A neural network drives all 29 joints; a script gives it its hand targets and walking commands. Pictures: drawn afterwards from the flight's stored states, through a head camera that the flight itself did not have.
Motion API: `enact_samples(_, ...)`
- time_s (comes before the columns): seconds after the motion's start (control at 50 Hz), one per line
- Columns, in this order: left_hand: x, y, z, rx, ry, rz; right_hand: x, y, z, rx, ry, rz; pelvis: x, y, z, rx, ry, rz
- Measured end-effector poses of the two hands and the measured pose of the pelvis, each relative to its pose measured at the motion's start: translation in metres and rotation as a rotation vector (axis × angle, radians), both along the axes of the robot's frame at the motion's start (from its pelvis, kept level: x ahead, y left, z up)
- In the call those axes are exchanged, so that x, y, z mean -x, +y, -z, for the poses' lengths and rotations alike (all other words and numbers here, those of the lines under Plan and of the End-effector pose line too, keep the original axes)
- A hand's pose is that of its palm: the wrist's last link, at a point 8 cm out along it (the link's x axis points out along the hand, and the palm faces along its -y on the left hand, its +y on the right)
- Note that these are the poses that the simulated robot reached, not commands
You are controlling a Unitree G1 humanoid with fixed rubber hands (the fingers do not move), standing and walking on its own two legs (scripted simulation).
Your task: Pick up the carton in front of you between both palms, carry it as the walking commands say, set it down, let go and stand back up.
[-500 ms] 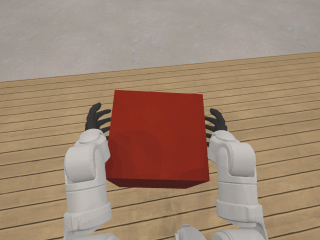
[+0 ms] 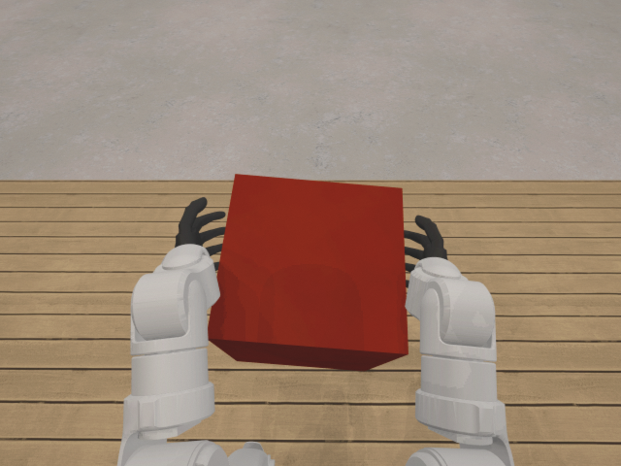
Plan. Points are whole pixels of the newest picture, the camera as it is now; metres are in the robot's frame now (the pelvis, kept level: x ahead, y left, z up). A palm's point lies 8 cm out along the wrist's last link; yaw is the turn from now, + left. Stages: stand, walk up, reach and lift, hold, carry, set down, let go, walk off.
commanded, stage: carry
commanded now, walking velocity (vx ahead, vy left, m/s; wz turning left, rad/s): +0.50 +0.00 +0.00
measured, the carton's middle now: (308, 286) +0.38 +0.03 +0.00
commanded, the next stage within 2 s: none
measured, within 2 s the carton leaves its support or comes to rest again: neither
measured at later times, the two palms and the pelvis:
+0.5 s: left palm (255, 125) +0.69 +0.15 +0.05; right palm (407, 140) +0.67 -0.13 +0.05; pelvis +0.33 +0.03 -0.04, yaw -2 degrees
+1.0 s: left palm (267, 49) +1.04 +0.18 +0.04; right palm (380, 56) +1.05 -0.11 +0.02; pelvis +0.70 +0.02 -0.09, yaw +0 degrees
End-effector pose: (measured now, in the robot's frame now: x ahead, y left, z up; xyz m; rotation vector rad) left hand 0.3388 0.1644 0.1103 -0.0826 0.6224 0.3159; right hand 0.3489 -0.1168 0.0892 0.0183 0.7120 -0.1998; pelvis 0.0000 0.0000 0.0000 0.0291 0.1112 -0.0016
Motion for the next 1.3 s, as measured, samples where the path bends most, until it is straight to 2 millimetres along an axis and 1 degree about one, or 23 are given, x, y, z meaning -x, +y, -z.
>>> enact_samples(0.06, -0.047, -0.002, -0.004, -0.012, -0.032, 0.037, -0.041, -0.003, -0.005, 0.006, -0.033, 0.026, -0.042, 0.006, 0.005, 0.013, 0.009, 0.004)
enact_samples(0.12, -0.096, -0.001, -0.003, -0.014, -0.059, 0.057, -0.085, -0.001, -0.005, 0.018, -0.061, 0.038, -0.089, 0.013, 0.017, 0.029, 0.013, 0.006)
enact_samples(0.18, -0.146, 0.004, 0.009, -0.017, -0.083, 0.077, -0.131, 0.004, 0.004, 0.03, -0.085, 0.05, -0.14, 0.023, 0.04, 0.053, -0.004, 0.025)
enact_samples(0.22, -0.178, 0.004, 0.022, -0.024, -0.076, 0.111, -0.157, 0.003, 0.014, 0.053, -0.078, 0.065, -0.166, 0.028, 0.051, 0.039, 0.005, 0.028)
enact_samples(0.28, -0.213, -0.002, 0.044, -0.007, 0.009, 0.143, -0.182, -0.002, 0.032, 0.062, 0.007, 0.099, -0.199, 0.035, 0.048, 0.038, 0.009, 0.023)
enact_samples(0.32, -0.234, -0.007, 0.053, 0.005, 0.054, 0.147, -0.197, -0.007, 0.043, 0.043, 0.053, 0.127, -0.22, 0.039, 0.044, 0.05, 0.011, 0.022)
enact_samples(0.36, -0.257, -0.01, 0.056, 0.021, 0.064, 0.142, -0.216, -0.009, 0.047, 0.028, 0.064, 0.148, -0.242, 0.041, 0.041, 0.053, 0.011, 0.025)
enact_samples(0.42, -0.296, -0.011, 0.056, 0.02, 0.04, 0.143, -0.255, -0.011, 0.047, 0.019, 0.04, 0.158, -0.277, 0.041, 0.039, 0.061, 0.012, 0.022)
enact_samples(0.54, -0.38, -0.014, 0.057, 0.029, -0.022, 0.122, -0.349, -0.015, 0.04, 0.036, -0.021, 0.137, -0.364, 0.03, 0.047, 0.049, 0.017, 0.023)
enact_samples(0.6, -0.428, -0.019, 0.057, 0.018, -0.061, 0.111, -0.402, -0.02, 0.043, 0.029, -0.061, 0.122, -0.416, 0.022, 0.062, 0.034, 0.009, 0.017)
enact_samples(0.66, -0.474, -0.02, 0.064, -0.017, -0.082, 0.089, -0.458, -0.022, 0.053, 0.025, -0.09, 0.081, -0.468, 0.016, 0.082, 0.031, -0.002, -0.001)
enact_samples(0.7, -0.497, -0.016, 0.074, -0.045, -0.041, 0.068, -0.49, -0.018, 0.065, 0.02, -0.051, 0.044, -0.492, 0.013, 0.085, 0.036, -0.003, 0.006)
enact_samples(0.76, -0.522, -0.005, 0.085, -0.034, 0.025, 0.018, -0.525, -0.006, 0.078, 0.008, 0.015, 0.012, -0.53, 0.007, 0.081, 0.018, -0.01, 0.009)
enact_samples(0.8, -0.541, 0.002, 0.085, -0.007, 0.027, -0.016, -0.548, 0.001, 0.079, -0.008, 0.018, 0.009, -0.554, 0.005, 0.079, 0.013, -0.012, 0.001)
enact_samples(0.86, -0.582, 0.008, 0.083, 0.003, 0.008, -0.027, -0.589, 0.007, 0.077, -0.007, -0.002, 0.005, -0.594, 0.005, 0.078, 0.009, -0.008, 0.002)
enact_samples(0.92, -0.629, 0.01, 0.079, 0.006, -0.02, -0.012, -0.633, 0.009, 0.072, 0.002, -0.032, 0.016, -0.637, 0.01, 0.079, 0.009, -0.005, 0.005)
enact_samples(0.98, -0.681, 0.012, 0.075, -0.003, -0.061, 0.014, -0.68, 0.011, 0.068, 0.007, -0.076, 0.035, -0.686, 0.017, 0.088, 0.014, -0.013, 0.003)
enact_samples(1.02, -0.718, 0.014, 0.077, -0.014, -0.086, 0.042, -0.713, 0.012, 0.067, 0.023, -0.102, 0.043, -0.722, 0.024, 0.1, 0.021, -0.026, 0.012)
enact_samples(1.08, -0.777, 0.011, 0.089, -0.033, -0.11, 0.106, -0.758, 0.009, 0.077, 0.051, -0.125, 0.079, -0.775, 0.035, 0.127, 0.044, -0.04, 0.038)
enact_samples(1.12, -0.808, 0.005, 0.103, -0.033, -0.07, 0.149, -0.778, 0.004, 0.091, 0.081, -0.084, 0.097, -0.798, 0.038, 0.132, 0.025, -0.032, 0.029)
enact_samples(1.2, -0.852, -0.01, 0.129, -0.01, 0.047, 0.177, -0.809, -0.01, 0.116, 0.059, 0.035, 0.155, -0.84, 0.044, 0.126, 0.033, -0.027, 0.027)
enact_samples(1.24, -0.873, -0.014, 0.134, -0.006, 0.068, 0.171, -0.829, -0.014, 0.124, 0.032, 0.056, 0.171, -0.862, 0.046, 0.123, 0.038, -0.021, 0.028)
enact_samples(1.3, -0.909, -0.016, 0.138, -0.014, 0.064, 0.156, -0.868, -0.016, 0.13, 0.011, 0.05, 0.169, -0.896, 0.043, 0.122, 0.037, -0.013, 0.034)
